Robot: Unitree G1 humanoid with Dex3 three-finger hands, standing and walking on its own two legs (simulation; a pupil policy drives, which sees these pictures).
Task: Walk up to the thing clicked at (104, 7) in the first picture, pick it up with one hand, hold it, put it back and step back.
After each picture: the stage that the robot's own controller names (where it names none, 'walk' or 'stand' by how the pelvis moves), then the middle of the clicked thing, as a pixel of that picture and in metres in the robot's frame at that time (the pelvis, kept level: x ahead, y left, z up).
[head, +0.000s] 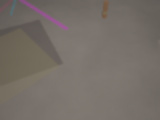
stand; (105, 9) +2.06 -0.38 -0.66
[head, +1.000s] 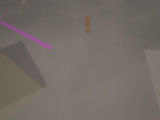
walk; (87, 24) +1.96 +0.03 -0.63
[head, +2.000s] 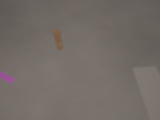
walk; (58, 39) +1.32 +0.31 -0.65
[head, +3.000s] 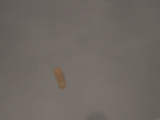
walk; (60, 78) +0.84 +0.26 -0.65
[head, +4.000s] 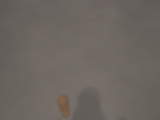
walk; (63, 107) +0.55 +0.21 -0.64
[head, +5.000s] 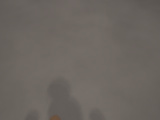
stand; out of the picture +0.41 +0.15 -0.64
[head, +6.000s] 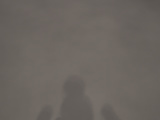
stand; out of the picture +0.36 +0.17 -0.65
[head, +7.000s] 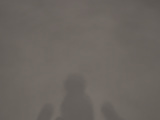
stand; out of the picture +0.36 +0.18 -0.66
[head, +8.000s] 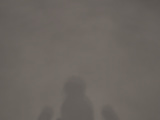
stand; out of the picture +0.37 +0.18 -0.66
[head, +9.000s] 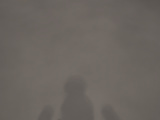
stand; out of the picture +0.36 +0.18 -0.66
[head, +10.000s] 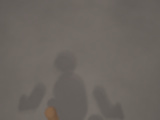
go down; (52, 117) +0.38 +0.18 -0.62
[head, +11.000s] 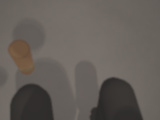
go down; (23, 60) +0.45 +0.21 -0.24
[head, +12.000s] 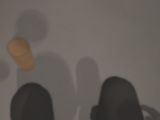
close in; (23, 57) +0.44 +0.21 -0.24
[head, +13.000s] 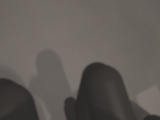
close in; out of the picture +0.43 +0.24 -0.16
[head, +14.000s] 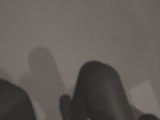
close; out of the picture +0.43 +0.25 -0.16
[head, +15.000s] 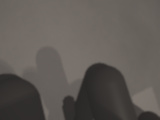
lift; out of the picture +0.37 +0.24 -0.16
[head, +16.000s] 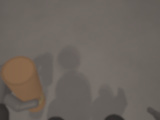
lift; (29, 90) +0.31 +0.17 +0.03
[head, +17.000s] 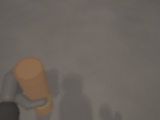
hold; (38, 91) +0.31 +0.15 +0.06
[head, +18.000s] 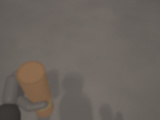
hold; (39, 93) +0.30 +0.15 +0.04
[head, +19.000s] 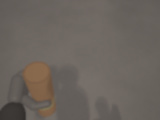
crouch; (42, 93) +0.31 +0.14 +0.01
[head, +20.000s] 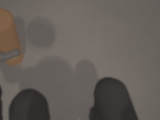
lower; (7, 43) +0.47 +0.18 -0.05
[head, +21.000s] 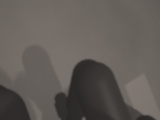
lower; out of the picture +0.44 +0.27 -0.16
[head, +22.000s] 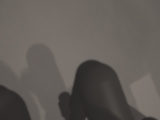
lower; out of the picture +0.44 +0.26 -0.17
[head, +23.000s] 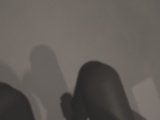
lower; out of the picture +0.43 +0.25 -0.16
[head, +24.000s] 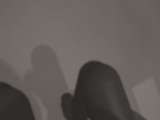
lower; out of the picture +0.43 +0.25 -0.16
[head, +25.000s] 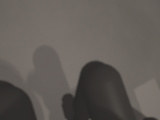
draw back; out of the picture +0.42 +0.24 -0.16
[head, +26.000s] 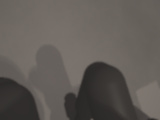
stand; out of the picture +0.38 +0.25 -0.17
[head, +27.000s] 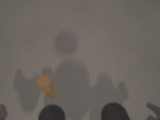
walk; (47, 88) +0.41 +0.19 -0.43
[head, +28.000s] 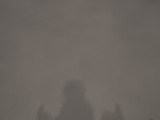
stand; out of the picture +0.36 +0.16 -0.59
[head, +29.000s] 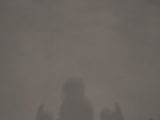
stand; out of the picture +0.34 +0.17 -0.60
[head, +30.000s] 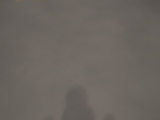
stand; out of the picture +0.38 +0.15 -0.65
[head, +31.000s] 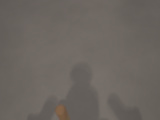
walk; (63, 115) +0.40 +0.18 -0.62
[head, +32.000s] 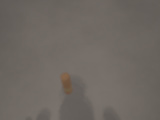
walk; (66, 84) +0.64 +0.15 -0.64
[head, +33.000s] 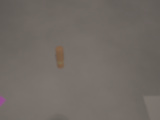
stand; (60, 57) +0.97 +0.16 -0.64
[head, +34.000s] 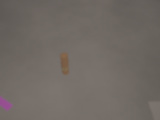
stand; (64, 64) +0.99 +0.16 -0.64
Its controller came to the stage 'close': yes
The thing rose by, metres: 0.67
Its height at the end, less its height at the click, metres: +0.00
